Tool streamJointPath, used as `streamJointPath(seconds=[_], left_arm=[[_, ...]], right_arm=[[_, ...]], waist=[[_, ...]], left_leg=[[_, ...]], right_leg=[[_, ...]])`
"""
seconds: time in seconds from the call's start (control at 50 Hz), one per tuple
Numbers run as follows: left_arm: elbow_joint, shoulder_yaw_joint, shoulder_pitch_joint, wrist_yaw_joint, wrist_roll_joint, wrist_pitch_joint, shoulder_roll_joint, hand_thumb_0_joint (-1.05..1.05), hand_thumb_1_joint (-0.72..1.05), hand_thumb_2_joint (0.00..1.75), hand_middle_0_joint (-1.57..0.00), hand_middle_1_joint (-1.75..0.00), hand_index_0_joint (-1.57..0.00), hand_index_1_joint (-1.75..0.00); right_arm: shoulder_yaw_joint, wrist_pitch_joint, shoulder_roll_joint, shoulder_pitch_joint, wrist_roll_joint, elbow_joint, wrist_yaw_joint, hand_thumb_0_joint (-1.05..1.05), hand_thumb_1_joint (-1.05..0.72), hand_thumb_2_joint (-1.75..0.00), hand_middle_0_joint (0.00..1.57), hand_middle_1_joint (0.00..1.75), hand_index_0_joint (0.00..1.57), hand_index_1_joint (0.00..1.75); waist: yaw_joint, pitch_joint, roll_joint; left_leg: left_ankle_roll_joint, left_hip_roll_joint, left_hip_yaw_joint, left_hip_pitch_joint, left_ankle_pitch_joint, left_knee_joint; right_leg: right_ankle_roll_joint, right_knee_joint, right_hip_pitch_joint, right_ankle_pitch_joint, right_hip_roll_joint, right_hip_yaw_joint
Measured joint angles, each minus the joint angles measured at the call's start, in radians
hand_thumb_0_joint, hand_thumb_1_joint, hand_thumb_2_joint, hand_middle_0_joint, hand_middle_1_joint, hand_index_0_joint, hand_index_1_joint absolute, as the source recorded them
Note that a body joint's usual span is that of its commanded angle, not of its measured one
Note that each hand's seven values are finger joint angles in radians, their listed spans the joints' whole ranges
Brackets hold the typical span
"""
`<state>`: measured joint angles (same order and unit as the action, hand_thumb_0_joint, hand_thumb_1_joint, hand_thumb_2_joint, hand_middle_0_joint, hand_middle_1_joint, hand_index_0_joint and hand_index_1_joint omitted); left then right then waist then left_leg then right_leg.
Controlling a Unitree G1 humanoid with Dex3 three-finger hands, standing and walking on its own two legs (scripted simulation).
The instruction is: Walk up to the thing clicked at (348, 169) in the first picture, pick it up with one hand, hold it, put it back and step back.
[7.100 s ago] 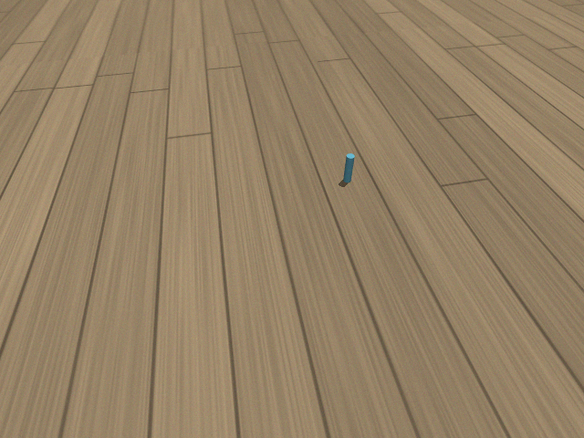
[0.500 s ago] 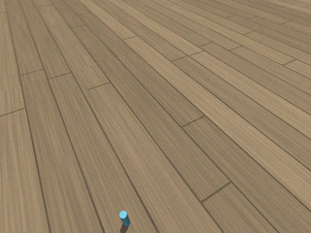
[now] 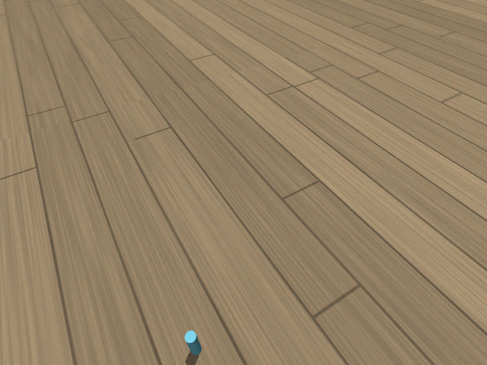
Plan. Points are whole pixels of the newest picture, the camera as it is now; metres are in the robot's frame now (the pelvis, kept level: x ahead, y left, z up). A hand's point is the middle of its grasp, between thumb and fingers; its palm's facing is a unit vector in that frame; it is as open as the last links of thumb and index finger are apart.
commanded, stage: stand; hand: left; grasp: from the side
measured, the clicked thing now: (193, 343) +0.37 +0.20 -0.70
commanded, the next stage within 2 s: go down in 0.44 s
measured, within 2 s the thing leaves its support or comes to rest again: neither
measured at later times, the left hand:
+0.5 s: hand out of the picture +0.08 +0.26 -0.15, palm faces -0.02 -0.94 -0.35, open 7.4 cm
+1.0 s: hand out of the picture +0.15 +0.28 -0.18, palm faces +0.04 -0.94 -0.33, open 15.0 cm
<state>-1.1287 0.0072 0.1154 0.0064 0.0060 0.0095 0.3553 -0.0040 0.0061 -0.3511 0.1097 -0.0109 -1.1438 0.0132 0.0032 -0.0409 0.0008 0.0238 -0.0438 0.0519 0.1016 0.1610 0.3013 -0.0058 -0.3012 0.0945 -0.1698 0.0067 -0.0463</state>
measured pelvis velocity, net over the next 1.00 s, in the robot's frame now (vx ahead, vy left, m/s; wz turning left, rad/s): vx -0.01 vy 0.01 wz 0.01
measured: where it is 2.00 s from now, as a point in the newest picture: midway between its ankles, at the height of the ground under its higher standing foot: outside the picture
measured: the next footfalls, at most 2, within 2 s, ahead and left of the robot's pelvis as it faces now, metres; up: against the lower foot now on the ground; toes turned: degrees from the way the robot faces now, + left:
none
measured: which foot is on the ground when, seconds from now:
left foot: down 0.00-1.00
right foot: down 0.00-1.00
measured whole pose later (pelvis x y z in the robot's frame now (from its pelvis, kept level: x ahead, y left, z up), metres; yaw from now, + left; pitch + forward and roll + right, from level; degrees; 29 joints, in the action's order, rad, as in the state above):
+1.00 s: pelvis -0.01 +0.01 -0.04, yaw +0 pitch +10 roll -1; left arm -0.86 -0.20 0.07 0.06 0.07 -0.06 0.35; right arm 0.03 0.06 -0.25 0.26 0.02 -0.70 -0.02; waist 0.04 0.04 0.00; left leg 0.00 -0.05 0.03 0.59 0.37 0.78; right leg 0.00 -0.76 0.57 -0.37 0.02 -0.05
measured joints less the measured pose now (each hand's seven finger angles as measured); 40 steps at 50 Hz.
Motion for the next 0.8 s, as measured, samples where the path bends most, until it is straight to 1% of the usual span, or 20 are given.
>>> streamJointPath(seconds=[0.56, 0.58, 0.6, 0.64, 0.68, 0.72, 0.76, 0.8], left_arm=[[0.001, -0.001, -0.003, -0.001, 0.001, -0.001, -0.001, 0.0, 0.9, 0.9, -0.21, -0.29, -0.2, -0.3], [0.027, -0.009, 0.004, -0.006, -0.009, -0.003, -0.004, 0.0, 0.89, 0.89, -0.21, -0.29, -0.2, -0.29], [0.054, -0.019, -0.003, -0.013, -0.018, 0.001, -0.011, 0.01, 0.88, 0.88, -0.2, -0.27, -0.19, -0.28], [0.059, -0.054, -0.055, -0.018, -0.022, 0.015, -0.027, 0.01, 0.83, 0.83, -0.18, -0.23, -0.16, -0.24], [0.054, -0.085, -0.112, -0.011, -0.008, 0.011, -0.029, 0.01, 0.76, 0.75, -0.15, -0.19, -0.13, -0.19], [0.055, -0.121, -0.155, 0.004, 0.017, 0.013, -0.021, 0.01, 0.66, 0.66, -0.12, -0.16, -0.1, -0.16], [0.066, -0.155, -0.174, 0.02, 0.043, 0.013, -0.009, 0.01, 0.56, 0.55, -0.09, -0.13, -0.08, -0.13], [0.092, -0.18, -0.169, 0.029, 0.059, 0.004, 0.0, 0.0, 0.46, 0.46, -0.08, -0.12, -0.07, -0.11]], right_arm=[[0.0, 0.001, 0.002, -0.007, 0.001, 0.005, -0.002, 0.01, -0.91, -0.9, 0.2, 0.3, 0.21, 0.29], [-0.002, -0.003, 0.003, 0.008, 0.016, 0.043, -0.009, 0.01, -0.91, -0.9, 0.2, 0.3, 0.21, 0.29], [-0.002, 0.008, 0.006, 0.029, 0.032, 0.097, -0.02, 0.01, -0.92, -0.9, 0.2, 0.3, 0.21, 0.29], [-0.002, 0.028, 0.017, 0.055, 0.051, 0.176, -0.033, 0.01, -0.93, -0.9, 0.2, 0.3, 0.21, 0.29], [0.001, 0.033, 0.038, 0.063, 0.055, 0.231, -0.04, 0.01, -0.95, -0.91, 0.2, 0.3, 0.2, 0.29], [0.007, 0.037, 0.063, 0.07, 0.05, 0.272, -0.042, 0.01, -0.96, -0.91, 0.2, 0.3, 0.2, 0.29], [0.015, 0.041, 0.086, 0.082, 0.041, 0.305, -0.038, 0.01, -0.96, -0.91, 0.2, 0.3, 0.2, 0.29], [0.019, 0.04, 0.102, 0.099, 0.036, 0.334, -0.037, 0.01, -0.96, -0.91, 0.2, 0.3, 0.21, 0.29]], waist=[[-0.003, -0.002, -0.004], [0.0, 0.003, -0.004], [0.001, -0.002, -0.004], [0.001, -0.017, -0.004], [0.003, -0.025, 0.002], [0.008, -0.02, 0.012], [0.016, -0.004, 0.021], [0.021, 0.012, 0.026]], left_leg=[[-0.003, 0.007, 0.0, -0.012, 0.003, -0.011], [-0.004, 0.007, -0.004, 0.009, 0.008, 0.004], [-0.007, 0.008, -0.009, 0.035, 0.015, 0.027], [-0.009, 0.009, -0.018, 0.086, 0.026, 0.071], [-0.008, 0.007, -0.021, 0.143, 0.037, 0.115], [-0.007, 0.005, -0.021, 0.202, 0.05, 0.158], [-0.006, 0.003, -0.019, 0.257, 0.069, 0.205], [-0.007, 0.001, -0.016, 0.295, 0.089, 0.246]], right_leg=[[0.003, 0.0, -0.008, -0.009, 0.006, -0.001], [0.003, -0.013, 0.011, -0.014, 0.007, -0.003], [0.003, -0.034, 0.033, -0.022, 0.009, -0.009], [0.001, -0.075, 0.08, -0.035, 0.012, -0.016], [-0.001, -0.118, 0.136, -0.047, 0.012, -0.017], [-0.002, -0.163, 0.196, -0.06, 0.012, -0.016], [-0.003, -0.21, 0.253, -0.078, 0.012, -0.013], [-0.003, -0.25, 0.292, -0.096, 0.012, -0.008]])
